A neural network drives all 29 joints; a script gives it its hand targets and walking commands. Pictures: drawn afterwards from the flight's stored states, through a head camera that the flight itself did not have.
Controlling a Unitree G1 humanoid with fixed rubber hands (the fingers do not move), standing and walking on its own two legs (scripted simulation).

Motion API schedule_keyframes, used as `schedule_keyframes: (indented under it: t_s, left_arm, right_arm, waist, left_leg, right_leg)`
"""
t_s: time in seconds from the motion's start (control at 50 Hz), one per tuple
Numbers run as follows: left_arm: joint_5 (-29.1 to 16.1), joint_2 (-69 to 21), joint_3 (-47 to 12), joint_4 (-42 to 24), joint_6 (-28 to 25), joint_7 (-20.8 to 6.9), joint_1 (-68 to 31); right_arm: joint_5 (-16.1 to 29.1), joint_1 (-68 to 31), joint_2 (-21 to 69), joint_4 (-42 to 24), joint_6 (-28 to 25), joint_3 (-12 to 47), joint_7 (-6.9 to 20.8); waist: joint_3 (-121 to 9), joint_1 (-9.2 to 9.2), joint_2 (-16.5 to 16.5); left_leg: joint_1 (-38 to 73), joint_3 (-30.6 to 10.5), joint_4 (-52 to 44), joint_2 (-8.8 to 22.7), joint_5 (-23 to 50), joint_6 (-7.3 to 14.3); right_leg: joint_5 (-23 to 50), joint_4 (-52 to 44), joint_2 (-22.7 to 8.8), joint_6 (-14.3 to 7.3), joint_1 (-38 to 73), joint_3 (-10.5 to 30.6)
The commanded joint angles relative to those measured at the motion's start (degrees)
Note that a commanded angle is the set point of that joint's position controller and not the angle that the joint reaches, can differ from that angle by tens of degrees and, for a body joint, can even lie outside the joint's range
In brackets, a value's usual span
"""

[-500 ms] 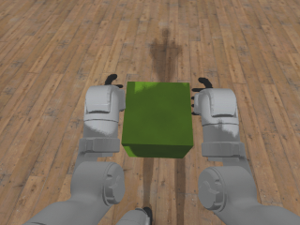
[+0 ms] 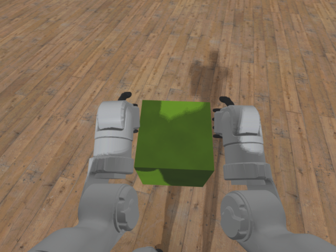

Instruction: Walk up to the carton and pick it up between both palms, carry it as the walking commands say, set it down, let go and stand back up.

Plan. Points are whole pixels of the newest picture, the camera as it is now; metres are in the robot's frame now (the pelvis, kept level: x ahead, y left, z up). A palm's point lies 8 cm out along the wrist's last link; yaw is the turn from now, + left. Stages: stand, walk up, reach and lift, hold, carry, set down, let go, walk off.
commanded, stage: carry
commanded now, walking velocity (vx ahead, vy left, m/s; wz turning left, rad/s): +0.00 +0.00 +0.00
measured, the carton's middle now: (174, 145) +0.37 +0.03 +0.02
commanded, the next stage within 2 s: none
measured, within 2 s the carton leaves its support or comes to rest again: neither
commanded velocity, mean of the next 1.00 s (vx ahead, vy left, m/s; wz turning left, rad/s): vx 0.00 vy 0.00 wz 0.00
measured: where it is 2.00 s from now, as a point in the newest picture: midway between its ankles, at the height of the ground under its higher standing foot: outside the picture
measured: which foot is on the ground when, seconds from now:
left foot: down 0.00-1.00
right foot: down 0.00-1.00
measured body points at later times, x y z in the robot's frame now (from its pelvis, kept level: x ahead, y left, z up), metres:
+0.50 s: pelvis -0.01 -0.01 +0.00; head -0.04 -0.01 +0.45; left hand +0.35 +0.11 +0.13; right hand +0.34 -0.14 +0.13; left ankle +0.09 +0.09 -0.73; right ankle +0.00 -0.11 -0.73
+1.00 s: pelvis -0.01 -0.03 +0.00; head -0.01 -0.03 +0.45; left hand +0.35 +0.09 +0.10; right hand +0.34 -0.16 +0.10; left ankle +0.09 +0.09 -0.73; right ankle +0.00 -0.11 -0.73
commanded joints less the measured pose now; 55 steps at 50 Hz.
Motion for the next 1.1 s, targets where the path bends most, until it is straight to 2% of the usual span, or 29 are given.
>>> schedule_keyframes:
  t_s: [0.0, 0.02, 0.04, 0.1, 0.14, 0.18, 0.28, 0.34, 0.46, 0.68, 0.86, 1.08]
  left_arm:
    - [-26.85, -69.76, -25.00, 2.44, -0.16, -27.85, -40.60]
    - [-26.14, -69.77, -24.60, 3.53, -0.17, -28.06, -39.14]
    - [-25.90, -69.64, -24.38, 3.61, -0.14, -28.07, -39.04]
    - [-24.86, -69.04, -23.31, 5.71, 0.04, -27.71, -38.14]
    - [-24.17, -68.65, -22.26, 6.12, -0.08, -27.35, -38.20]
    - [-23.49, -68.12, -21.20, 6.35, -0.26, -27.04, -38.05]
    - [-22.34, -67.12, -20.06, 5.91, -0.84, -26.40, -38.66]
    - [-21.95, -67.02, -20.05, 5.00, -1.00, -26.10, -38.37]
    - [-23.00, -67.54, -21.86, 0.79, -1.28, -25.90, -37.91]
    - [-25.16, -69.06, -26.23, -3.59, -1.19, -27.01, -32.55]
    - [-24.69, -69.00, -28.74, -6.38, -1.85, -27.22, -28.71]
    - [-23.47, -67.83, -30.29, -7.23, -2.60, -26.97, -26.16]
  right_arm:
    - [25.04, -43.64, 59.89, -3.76, -2.61, 25.01, 24.30]
    - [25.32, -44.24, 60.20, -4.16, -2.62, 25.92, 24.32]
    - [26.08, -45.84, 60.37, -5.15, -2.78, 26.74, 24.36]
    - [27.91, -49.02, 59.86, -5.02, -2.84, 27.71, 24.73]
    - [28.40, -48.71, 59.97, -2.90, -2.46, 26.85, 25.25]
    - [28.46, -47.25, 60.54, -0.23, -2.03, 25.60, 25.76]
    - [28.74, -45.63, 62.09, 3.37, -2.00, 24.01, 26.54]
    - [28.88, -44.87, 62.97, 3.73, -2.21, 23.45, 26.70]
    - [28.68, -42.31, 63.42, 1.91, -2.68, 22.84, 26.51]
    - [28.06, -36.59, 62.78, -4.97, -3.23, 26.22, 25.57]
    - [28.74, -33.82, 62.57, -8.48, -3.54, 30.08, 25.86]
    - [28.90, -30.77, 62.39, -6.91, -3.71, 31.58, 26.62]
  waist:
    - [-28.02, -3.71, 0.77]
    - [-25.76, -3.73, -1.65]
    - [-24.59, -3.77, -1.88]
    - [-24.68, -3.48, 0.69]
    - [-24.59, -3.30, 2.53]
    - [-23.95, -3.21, 2.64]
    - [-22.24, -3.36, -0.85]
    - [-21.47, -3.44, -0.84]
    - [-23.40, -3.20, 2.00]
    - [-27.12, -2.96, 0.98]
    - [-27.27, -2.76, 0.16]
    - [-25.37, -2.71, -0.65]
  left_leg:
    - [11.01, -5.61, -6.22, 6.70, -8.31, -1.72]
    - [11.94, -3.69, -4.37, 5.31, -6.50, -1.82]
    - [13.54, -3.44, -4.03, 5.09, -4.59, -1.55]
    - [13.89, -6.63, -7.46, 6.86, -6.38, -1.03]
    - [10.58, -9.09, -11.12, 8.22, -11.65, -1.48]
    - [7.73, -9.22, -12.51, 8.22, -14.06, -2.17]
    - [7.34, -5.71, -7.41, 5.95, -8.09, -3.69]
    - [9.24, -5.07, -5.60, 5.69, -4.53, -3.49]
    - [11.29, -7.69, -7.10, 8.00, -2.81, -2.51]
    - [14.43, -5.24, -1.62, 7.94, 8.95, -0.87]
    - [13.62, -4.30, -1.01, 7.42, 6.92, -0.78]
    - [12.92, -3.36, -1.36, 7.04, 4.56, -1.30]
  right_leg:
    - [-1.29, -7.28, -6.47, -3.14, 8.44, 7.77]
    - [-4.28, -9.98, -8.17, -3.66, 4.00, 8.83]
    - [-5.27, -10.78, -8.29, -3.42, 1.25, 7.65]
    - [-5.52, -8.65, -5.27, -1.96, 1.24, 3.57]
    - [-4.93, -6.45, -3.88, -1.73, 4.32, 2.95]
    - [-4.82, -5.97, -3.82, -2.01, 6.41, 3.32]
    - [-7.41, -10.71, -6.54, -2.70, 4.43, 6.18]
    - [-6.96, -11.74, -7.15, -2.72, 1.91, 6.01]
    - [-0.77, -8.31, -5.33, -2.33, 3.09, 4.44]
    - [11.99, -4.21, -5.49, -2.66, 4.05, 4.30]
    - [10.87, -4.02, -5.90, -3.25, 3.95, 4.76]
    - [8.35, -5.96, -6.37, -3.30, 2.72, 5.42]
